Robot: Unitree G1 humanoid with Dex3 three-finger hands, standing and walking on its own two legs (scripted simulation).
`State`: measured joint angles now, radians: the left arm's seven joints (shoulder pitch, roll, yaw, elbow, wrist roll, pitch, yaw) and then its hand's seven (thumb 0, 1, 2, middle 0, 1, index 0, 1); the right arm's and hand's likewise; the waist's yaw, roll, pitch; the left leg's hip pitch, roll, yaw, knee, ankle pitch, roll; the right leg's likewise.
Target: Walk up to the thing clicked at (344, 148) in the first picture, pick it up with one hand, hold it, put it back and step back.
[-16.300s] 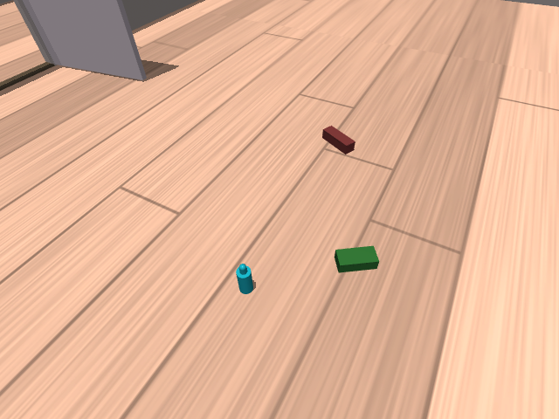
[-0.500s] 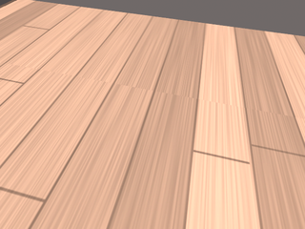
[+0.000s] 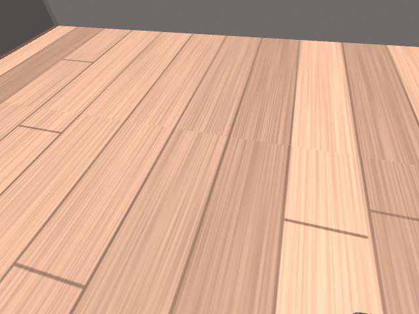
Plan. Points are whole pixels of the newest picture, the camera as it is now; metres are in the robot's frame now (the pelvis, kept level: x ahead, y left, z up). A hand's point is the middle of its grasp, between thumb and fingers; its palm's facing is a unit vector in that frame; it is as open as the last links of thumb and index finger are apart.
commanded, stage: walk up
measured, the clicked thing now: out of the picture -0.05 +0.71 -0.75
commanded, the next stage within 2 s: stand in 0.32 s
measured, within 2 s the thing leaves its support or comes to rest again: neither
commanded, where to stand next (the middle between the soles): +0.05 +0.00 m, yaw -1 degrees
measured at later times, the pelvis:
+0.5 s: pelvis +0.01 +0.00 +0.00, yaw -1 degrees
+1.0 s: pelvis +0.02 +0.00 +0.00, yaw -1 degrees
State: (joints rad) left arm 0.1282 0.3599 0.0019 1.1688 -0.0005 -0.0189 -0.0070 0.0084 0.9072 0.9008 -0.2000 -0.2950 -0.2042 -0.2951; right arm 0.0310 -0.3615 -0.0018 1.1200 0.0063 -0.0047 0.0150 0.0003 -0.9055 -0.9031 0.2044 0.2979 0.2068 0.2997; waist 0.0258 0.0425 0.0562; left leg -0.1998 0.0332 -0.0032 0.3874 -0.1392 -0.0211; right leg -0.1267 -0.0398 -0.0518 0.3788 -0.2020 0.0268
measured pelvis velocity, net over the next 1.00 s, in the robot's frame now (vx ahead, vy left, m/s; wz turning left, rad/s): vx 0.02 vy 0.00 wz -0.02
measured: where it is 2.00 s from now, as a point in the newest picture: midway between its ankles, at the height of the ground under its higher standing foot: outside the picture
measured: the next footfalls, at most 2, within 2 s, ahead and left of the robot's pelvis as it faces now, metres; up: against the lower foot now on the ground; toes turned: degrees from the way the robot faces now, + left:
none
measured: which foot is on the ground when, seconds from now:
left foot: down 0.00-1.00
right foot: down 0.00-1.00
